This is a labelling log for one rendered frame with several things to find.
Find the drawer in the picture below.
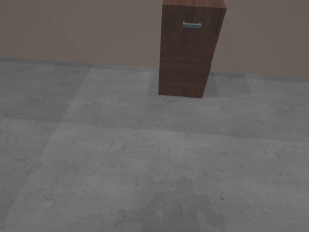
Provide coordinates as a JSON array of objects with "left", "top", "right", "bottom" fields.
[{"left": 164, "top": 9, "right": 222, "bottom": 36}]

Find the cabinet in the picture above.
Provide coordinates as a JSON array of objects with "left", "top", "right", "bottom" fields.
[{"left": 158, "top": 0, "right": 227, "bottom": 98}]

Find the handle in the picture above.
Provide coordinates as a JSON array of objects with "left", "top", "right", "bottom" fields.
[{"left": 183, "top": 22, "right": 202, "bottom": 29}]

